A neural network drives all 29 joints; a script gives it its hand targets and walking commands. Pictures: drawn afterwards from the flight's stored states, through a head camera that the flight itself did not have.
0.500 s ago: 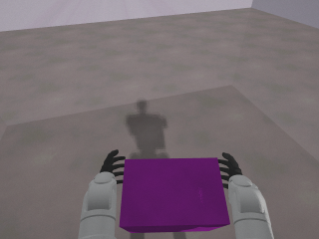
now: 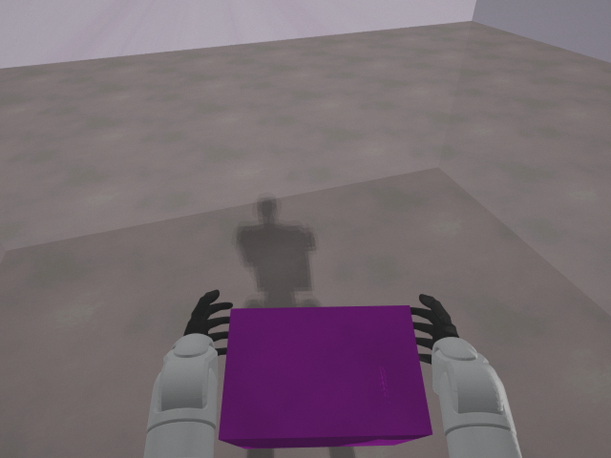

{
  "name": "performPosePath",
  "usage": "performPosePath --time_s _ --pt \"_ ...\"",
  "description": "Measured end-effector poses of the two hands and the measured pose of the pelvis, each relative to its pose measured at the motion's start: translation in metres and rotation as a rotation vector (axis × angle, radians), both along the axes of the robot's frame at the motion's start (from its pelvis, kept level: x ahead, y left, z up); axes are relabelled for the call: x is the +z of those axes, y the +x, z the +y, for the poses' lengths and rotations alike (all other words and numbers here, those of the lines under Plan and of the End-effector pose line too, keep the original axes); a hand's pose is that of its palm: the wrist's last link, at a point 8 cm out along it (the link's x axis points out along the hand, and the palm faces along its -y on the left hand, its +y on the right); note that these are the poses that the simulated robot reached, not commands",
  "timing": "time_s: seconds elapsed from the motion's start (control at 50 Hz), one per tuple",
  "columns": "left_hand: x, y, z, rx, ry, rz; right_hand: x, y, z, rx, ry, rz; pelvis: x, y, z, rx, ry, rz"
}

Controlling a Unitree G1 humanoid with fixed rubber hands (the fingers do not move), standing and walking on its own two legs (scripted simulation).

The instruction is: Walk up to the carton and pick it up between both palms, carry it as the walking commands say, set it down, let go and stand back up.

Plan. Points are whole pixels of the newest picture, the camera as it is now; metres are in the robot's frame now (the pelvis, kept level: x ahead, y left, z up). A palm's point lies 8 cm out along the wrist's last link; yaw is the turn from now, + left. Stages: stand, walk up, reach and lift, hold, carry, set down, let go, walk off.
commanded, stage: carry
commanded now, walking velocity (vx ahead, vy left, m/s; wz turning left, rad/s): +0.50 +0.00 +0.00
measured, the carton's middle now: (320, 383) +0.28 +0.01 -0.05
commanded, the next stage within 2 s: none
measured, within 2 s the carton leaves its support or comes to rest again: neither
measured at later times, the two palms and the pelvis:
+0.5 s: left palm (232, 234) +0.44 +0.14 +0.11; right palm (437, 245) +0.42 -0.17 +0.09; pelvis +0.18 -0.01 -0.01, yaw +1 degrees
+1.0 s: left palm (232, 154) +0.76 +0.20 +0.07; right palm (372, 157) +0.74 -0.12 +0.07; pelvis +0.51 +0.05 -0.01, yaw -3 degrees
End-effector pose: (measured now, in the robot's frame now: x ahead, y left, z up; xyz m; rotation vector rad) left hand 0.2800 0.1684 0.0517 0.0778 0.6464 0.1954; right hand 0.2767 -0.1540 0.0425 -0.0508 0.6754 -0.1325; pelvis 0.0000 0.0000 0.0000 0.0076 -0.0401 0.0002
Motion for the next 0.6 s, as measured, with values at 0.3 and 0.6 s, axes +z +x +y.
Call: performPosePath --time_s 0.3,0.6 --pt "0.052 0.073 0.008 0.088 -0.031 -0.068 0.054 0.073 0.017 -0.077 0.012 -0.07 0.004 0.08 0.013 -0.012 -0.034 0.136" --pt "0.044 0.196 -0.017 0.108 -0.045 0.038 0.052 0.201 -0.009 -0.101 0.034 0.035 0.0 0.236 -0.011 0.027 -0.003 0.131"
